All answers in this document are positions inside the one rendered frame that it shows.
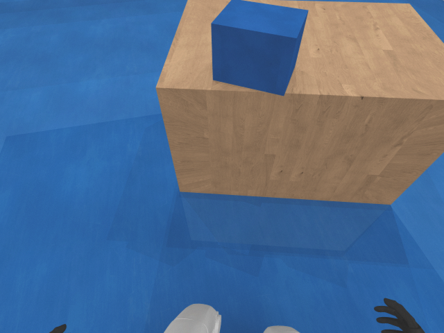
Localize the carton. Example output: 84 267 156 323
211 0 308 96

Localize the robot left thigh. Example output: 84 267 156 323
164 304 221 333

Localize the robot right hand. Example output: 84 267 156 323
374 298 425 333

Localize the pedestal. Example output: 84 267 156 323
156 0 444 205

